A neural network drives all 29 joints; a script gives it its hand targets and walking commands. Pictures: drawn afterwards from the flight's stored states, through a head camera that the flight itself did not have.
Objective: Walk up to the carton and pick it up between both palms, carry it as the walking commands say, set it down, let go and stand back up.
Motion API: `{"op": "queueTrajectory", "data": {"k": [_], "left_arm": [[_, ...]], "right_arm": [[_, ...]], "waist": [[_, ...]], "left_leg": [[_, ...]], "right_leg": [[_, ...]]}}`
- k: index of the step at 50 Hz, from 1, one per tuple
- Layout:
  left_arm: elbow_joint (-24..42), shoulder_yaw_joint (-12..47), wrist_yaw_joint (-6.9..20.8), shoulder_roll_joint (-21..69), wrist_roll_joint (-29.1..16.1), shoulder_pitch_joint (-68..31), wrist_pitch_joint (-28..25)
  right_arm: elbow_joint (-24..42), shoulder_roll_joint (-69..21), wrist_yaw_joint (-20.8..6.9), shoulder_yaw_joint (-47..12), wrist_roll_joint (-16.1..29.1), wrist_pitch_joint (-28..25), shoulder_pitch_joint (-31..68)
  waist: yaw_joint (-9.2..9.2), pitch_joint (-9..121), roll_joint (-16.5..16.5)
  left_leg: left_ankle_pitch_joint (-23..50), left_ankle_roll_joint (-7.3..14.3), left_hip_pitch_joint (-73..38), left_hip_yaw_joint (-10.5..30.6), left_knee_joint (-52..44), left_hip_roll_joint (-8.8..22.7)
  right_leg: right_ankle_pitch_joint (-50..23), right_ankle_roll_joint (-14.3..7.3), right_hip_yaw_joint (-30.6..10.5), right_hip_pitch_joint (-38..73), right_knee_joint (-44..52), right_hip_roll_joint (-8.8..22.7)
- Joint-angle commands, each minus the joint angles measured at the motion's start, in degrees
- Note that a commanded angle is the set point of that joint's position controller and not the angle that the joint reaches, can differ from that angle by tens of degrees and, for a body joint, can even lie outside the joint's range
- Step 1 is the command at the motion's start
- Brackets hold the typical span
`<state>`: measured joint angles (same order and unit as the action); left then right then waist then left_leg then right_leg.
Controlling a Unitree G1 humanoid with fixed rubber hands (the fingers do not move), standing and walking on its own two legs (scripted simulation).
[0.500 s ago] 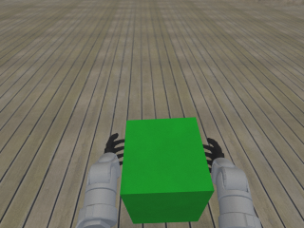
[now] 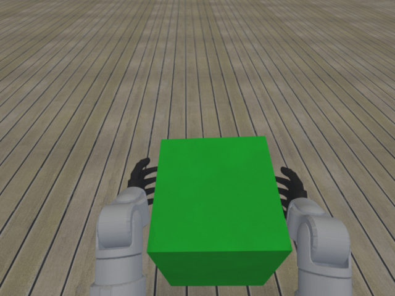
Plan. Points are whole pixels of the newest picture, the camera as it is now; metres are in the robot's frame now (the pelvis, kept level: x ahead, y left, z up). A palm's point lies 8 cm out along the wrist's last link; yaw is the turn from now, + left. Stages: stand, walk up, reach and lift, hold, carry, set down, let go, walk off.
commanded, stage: carry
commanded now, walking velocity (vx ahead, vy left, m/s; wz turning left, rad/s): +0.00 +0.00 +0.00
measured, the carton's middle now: (214, 216) +0.28 +0.00 +0.05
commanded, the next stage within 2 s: none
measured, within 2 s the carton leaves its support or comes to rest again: neither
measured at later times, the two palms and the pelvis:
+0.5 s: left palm (127, 219) +0.22 +0.15 +0.11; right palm (299, 235) +0.21 -0.14 +0.11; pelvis -0.03 +0.01 +0.00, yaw +0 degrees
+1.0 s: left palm (130, 221) +0.23 +0.15 +0.09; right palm (296, 236) +0.21 -0.14 +0.09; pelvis -0.03 +0.01 +0.00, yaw +0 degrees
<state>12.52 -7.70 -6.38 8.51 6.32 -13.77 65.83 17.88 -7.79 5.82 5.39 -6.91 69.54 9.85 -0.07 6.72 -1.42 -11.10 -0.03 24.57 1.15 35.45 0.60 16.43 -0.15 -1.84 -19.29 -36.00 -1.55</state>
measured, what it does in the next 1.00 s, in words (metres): stands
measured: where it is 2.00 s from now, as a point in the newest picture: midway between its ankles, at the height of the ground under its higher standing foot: outside the picture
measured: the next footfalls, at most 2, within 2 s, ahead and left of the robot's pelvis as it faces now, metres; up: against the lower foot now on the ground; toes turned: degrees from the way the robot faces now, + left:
none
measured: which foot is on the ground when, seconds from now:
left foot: down 0.00-1.00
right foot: down 0.00-1.00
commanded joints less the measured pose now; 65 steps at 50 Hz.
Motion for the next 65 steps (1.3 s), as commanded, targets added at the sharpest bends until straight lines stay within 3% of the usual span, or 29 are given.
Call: {"op": "queueTrajectory", "data": {"k": [1, 3, 4, 5, 6, 7, 8, 10, 13, 15, 17, 18, 22, 28, 33, 55, 65], "left_arm": [[16.4, 39.4, 6.2, 53.2, -20.6, -22.6, 4.2], [16.4, 39.1, 5.5, 52.9, -20.3, -22.4, 4.9], [16.5, 39.4, 5.2, 53.0, -20.3, -22.3, 5.2], [17.3, 39.9, 5.0, 53.2, -20.5, -23.2, 5.3], [17.1, 40.1, 4.8, 53.3, -20.3, -23.4, 5.5], [16.1, 40.3, 4.6, 53.2, -20.1, -23.6, 5.7], [16.2, 40.7, 4.5, 53.3, -20.7, -24.6, 5.7], [16.6, 40.5, 4.6, 53.3, -21.7, -25.0, 5.8], [16.2, 40.2, 4.9, 53.3, -22.6, -24.2, 5.9], [15.6, 39.6, 5.3, 52.4, -22.7, -23.3, 5.7], [15.7, 39.4, 5.8, 53.0, -22.5, -23.1, 5.1], [15.9, 39.7, 6.0, 54.2, -22.6, -23.2, 5.0], [15.5, 38.8, 6.0, 52.9, -21.8, -22.3, 4.9], [13.1, 37.4, 5.7, 50.6, -20.4, -21.0, 5.5], [13.9, 38.1, 5.8, 51.7, -21.1, -22.5, 5.2], [17.1, 39.7, 6.7, 54.7, -22.9, -23.0, 3.2], [16.9, 39.8, 6.9, 54.7, -22.7, -22.9, 3.1]], "right_arm": [[13.6, -51.9, -6.4, -35.6, 23.0, -0.2, 29.0], [14.4, -51.2, -6.6, -35.4, 23.8, 0.7, 30.7], [14.7, -50.4, -6.6, -35.2, 23.7, 1.0, 31.0], [14.8, -50.1, -6.4, -34.9, 24.0, 1.2, 30.5], [14.3, -50.3, -6.3, -34.9, 23.9, 1.5, 29.7], [13.7, -49.4, -6.3, -34.2, 23.3, 1.8, 29.1], [13.3, -49.0, -6.2, -33.4, 22.7, 1.8, 29.2], [13.2, -49.8, -5.9, -32.8, 22.5, 1.8, 28.6], [12.4, -49.6, -5.4, -32.2, 21.6, 1.8, 26.8], [11.7, -49.3, -4.9, -32.6, 21.2, 1.6, 26.0], [13.9, -49.9, -5.1, -34.0, 21.7, 1.3, 27.5], [14.9, -50.5, -5.2, -34.8, 21.9, 1.2, 28.5], [14.6, -49.9, -5.3, -35.4, 22.3, 1.2, 29.7], [10.9, -47.7, -5.5, -33.9, 21.6, 2.0, 28.3], [11.9, -48.4, -5.6, -34.1, 21.8, 1.5, 29.0], [15.5, -51.7, -6.4, -36.8, 23.1, -0.3, 29.7], [15.7, -51.7, -6.5, -36.8, 22.8, -0.5, 29.8]], "waist": [[0.35, 14.9, -6.8], [0.25, 13.7, 0.0], [-0.03, 13.9, 7.3], [0.17, 15.1, 13.9], [0.03, 15.8, 15.4], [-0.18, 14.6, 14.7], [-0.44, 14.1, 14.3], [-0.83, 15.0, 14.4], [-0.43, 17.7, 12.6], [-0.3, 21.0, 7.1], [0.02, 17.8, -3.5], [0.27, 15.1, -5.0], [0.42, 14.3, 0.2], [0.19, 13.0, 4.7], [0.26, 12.8, 3.4], [0.38, 16.7, 2.5], [0.38, 16.4, 2.5]], "left_leg": [[-12.2, 0.6, -1.6, -2.2, 5.6, 0.8], [-5.6, 1.4, -6.1, 1.5, -4.6, 3.4], [-1.4, 3.2, -7.2, 9.7, -10.0, 8.9], [-6.6, 5.5, -6.1, 18.4, -17.8, 14.5], [-15.5, 7.2, -2.1, 21.4, -22.4, 17.6], [-26.6, 6.6, 2.0, 20.2, -25.9, 17.4], [-29.0, 5.5, 4.8, 17.5, -27.6, 16.5], [-24.5, 3.9, 2.2, 12.4, -25.4, 13.6], [-16.0, 3.4, -6.5, 10.3, -18.8, 10.6], [-7.5, 1.6, -8.5, 8.0, -12.2, 8.4], [-2.1, -1.4, -3.8, 1.9, -4.8, 4.0], [-1.3, -1.3, -4.0, 1.2, -4.5, 3.5], [0.5, -0.1, -9.2, 2.8, -6.6, 5.0], [-9.2, 0.2, -6.2, 7.0, -13.4, 6.9], [-11.7, -0.2, -5.7, 6.7, -13.8, 6.2], [-0.9, 0.3, -8.9, 5.7, -10.2, 6.1], [-1.5, 0.4, -8.7, 5.6, -10.3, 6.0]], "right_leg": [[-9.9, -7.9, -13.4, -4.4, 10.3, 17.4], [0.5, -4.2, -6.8, -8.7, 4.9, 11.5], [6.7, -1.9, -1.9, -11.4, -0.8, 6.6], [11.2, 0.0, 2.3, -10.8, -7.9, 1.7], [12.7, 0.4, 3.1, -7.3, -13.6, 1.5], [11.4, 0.4, 3.6, -5.0, -15.8, 1.4], [10.2, 0.3, 4.9, -2.5, -15.3, 1.2], [9.0, 0.2, 6.1, -1.4, -9.3, 1.3], [5.7, -0.3, 5.0, -0.2, 5.6, 1.1], [4.4, -1.3, -1.2, 3.7, 12.6, 5.6], [6.1, -2.5, -10.9, 0.6, 16.1, 13.2], [7.4, -3.1, -11.5, -3.4, 16.2, 14.0], [7.0, -1.1, -5.6, -6.9, 12.0, 10.3], [9.6, -1.0, -2.9, -5.9, 8.1, 6.2], [11.9, -1.4, -3.2, -6.4, 9.4, 5.9], [3.7, -2.2, -3.6, -1.6, 8.2, 6.5], [4.4, -2.5, -3.5, -1.6, 8.2, 6.3]]}}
